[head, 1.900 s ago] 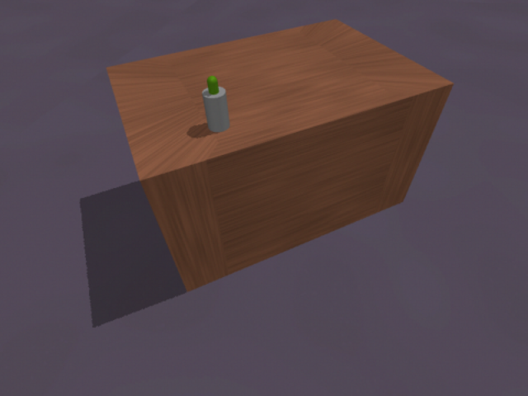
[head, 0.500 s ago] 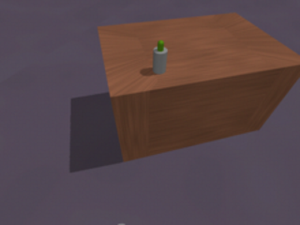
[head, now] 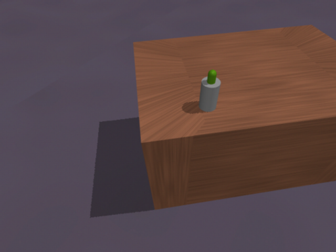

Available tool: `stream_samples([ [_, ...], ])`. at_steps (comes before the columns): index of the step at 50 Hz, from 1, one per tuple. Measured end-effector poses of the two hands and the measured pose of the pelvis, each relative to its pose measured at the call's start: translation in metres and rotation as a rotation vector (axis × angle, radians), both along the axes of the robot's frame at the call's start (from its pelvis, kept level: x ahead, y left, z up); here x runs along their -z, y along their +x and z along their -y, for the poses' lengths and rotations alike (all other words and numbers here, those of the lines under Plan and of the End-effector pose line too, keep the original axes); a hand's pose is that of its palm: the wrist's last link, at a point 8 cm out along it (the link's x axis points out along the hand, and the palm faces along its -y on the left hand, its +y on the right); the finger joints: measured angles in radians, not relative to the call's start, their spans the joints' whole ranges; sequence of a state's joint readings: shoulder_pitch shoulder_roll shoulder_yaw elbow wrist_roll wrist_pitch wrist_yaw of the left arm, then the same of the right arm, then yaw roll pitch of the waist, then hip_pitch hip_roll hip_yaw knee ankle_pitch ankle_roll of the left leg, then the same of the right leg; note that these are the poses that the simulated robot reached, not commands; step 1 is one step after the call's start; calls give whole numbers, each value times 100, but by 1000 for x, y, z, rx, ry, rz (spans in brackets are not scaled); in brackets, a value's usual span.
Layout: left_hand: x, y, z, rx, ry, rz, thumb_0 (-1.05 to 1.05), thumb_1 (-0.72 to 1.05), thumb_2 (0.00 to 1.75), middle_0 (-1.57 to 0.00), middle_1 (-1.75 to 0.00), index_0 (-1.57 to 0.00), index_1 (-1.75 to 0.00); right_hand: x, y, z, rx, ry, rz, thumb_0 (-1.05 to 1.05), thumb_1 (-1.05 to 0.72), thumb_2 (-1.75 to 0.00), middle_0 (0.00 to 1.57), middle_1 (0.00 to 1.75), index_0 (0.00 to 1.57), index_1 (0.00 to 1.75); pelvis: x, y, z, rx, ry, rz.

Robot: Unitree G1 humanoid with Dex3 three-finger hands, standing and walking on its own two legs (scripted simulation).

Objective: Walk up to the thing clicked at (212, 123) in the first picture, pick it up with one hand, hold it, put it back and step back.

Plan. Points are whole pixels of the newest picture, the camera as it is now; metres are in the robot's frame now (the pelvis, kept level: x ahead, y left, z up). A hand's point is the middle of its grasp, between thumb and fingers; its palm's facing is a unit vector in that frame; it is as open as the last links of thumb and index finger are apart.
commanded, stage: walk up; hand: right
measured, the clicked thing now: (209, 89) +0.69 -0.15 -0.02
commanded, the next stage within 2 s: none
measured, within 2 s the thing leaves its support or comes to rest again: neither
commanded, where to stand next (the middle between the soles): +0.21 -0.02 m, yaw +7 degrees
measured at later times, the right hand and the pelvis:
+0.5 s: hand (271, 207) +0.28 -0.27 -0.13, palm faces -0.17 +0.88 -0.44, open 7.4 cm; pelvis +0.13 -0.02 -0.01, yaw +6 degrees
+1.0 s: hand (276, 216) +0.26 -0.29 -0.15, palm faces -0.15 +0.93 -0.35, open 7.4 cm; pelvis +0.14 -0.04 +0.00, yaw +8 degrees
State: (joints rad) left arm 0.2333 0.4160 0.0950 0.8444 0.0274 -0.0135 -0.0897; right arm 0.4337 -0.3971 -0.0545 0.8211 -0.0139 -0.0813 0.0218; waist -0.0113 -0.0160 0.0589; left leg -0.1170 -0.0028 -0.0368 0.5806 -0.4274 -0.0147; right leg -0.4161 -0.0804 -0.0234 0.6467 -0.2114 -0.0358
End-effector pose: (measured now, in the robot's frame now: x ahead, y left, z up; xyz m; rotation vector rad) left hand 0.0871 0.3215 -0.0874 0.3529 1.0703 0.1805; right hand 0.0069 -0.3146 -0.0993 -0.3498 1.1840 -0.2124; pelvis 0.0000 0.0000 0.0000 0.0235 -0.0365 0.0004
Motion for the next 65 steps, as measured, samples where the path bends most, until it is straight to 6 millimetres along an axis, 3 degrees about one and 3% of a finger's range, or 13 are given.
stream_samples([
  [4,-3,18,17,-41,22,55,1,91,90,-21,-30,-20,-30,11,59,22,-46,-12,18,1,-90,-90,21,30,21,30,7,28,19,-33,-25,14],
  [12,-11,8,40,-125,-8,-29,1,90,90,-21,-30,-21,-30,-15,174,28,-158,1,129,1,-90,-90,20,30,21,30,-12,77,29,-55,-19,14],
  [18,12,11,34,-163,-23,-99,1,90,90,-21,-30,-21,-30,-21,228,18,-216,-36,113,1,-90,-90,20,30,21,30,-4,111,28,-88,-37,7],
  [23,42,29,31,-205,-48,-141,1,90,90,-21,-30,-20,-30,-11,259,4,-233,-70,126,1,-90,-90,20,30,21,30,11,129,20,-111,-24,14],
  [30,42,60,44,-175,-67,-136,1,91,90,-21,-30,-20,-30,-13,281,-5,-223,-36,176,1,-90,-90,21,30,21,30,7,138,27,-107,-31,6],
  [36,33,59,50,-189,-1,-115,1,91,90,-21,-30,-21,-30,6,291,10,-201,6,163,1,-90,-90,21,30,21,30,13,140,42,-118,-63,16],
  [41,21,56,47,-195,38,-131,1,90,90,-21,-30,-21,-30,13,284,18,-172,31,114,1,-90,-90,21,30,21,30,8,145,44,-120,-31,6],
  [46,15,72,38,-191,51,-90,1,90,90,-21,-30,-21,-30,19,266,22,-156,23,43,1,-90,-90,21,30,21,30,7,141,42,-130,-28,16],
  [54,13,96,38,-166,18,-65,1,90,90,-21,-30,-21,-30,12,245,16,-137,33,-32,1,-90,-90,21,30,21,30,-3,142,40,-142,-38,6],
  [59,15,104,42,-174,-11,-55,1,90,90,-21,-30,-21,-30,6,246,12,-141,31,-51,1,-90,-90,21,30,21,30,-8,146,39,-151,-44,4],
  [65,16,102,47,-201,-30,-74,1,90,90,-21,-30,-21,-30,0,260,12,-153,24,-39,1,-90,-90,21,30,21,30,-13,149,42,-161,-43,2],
])
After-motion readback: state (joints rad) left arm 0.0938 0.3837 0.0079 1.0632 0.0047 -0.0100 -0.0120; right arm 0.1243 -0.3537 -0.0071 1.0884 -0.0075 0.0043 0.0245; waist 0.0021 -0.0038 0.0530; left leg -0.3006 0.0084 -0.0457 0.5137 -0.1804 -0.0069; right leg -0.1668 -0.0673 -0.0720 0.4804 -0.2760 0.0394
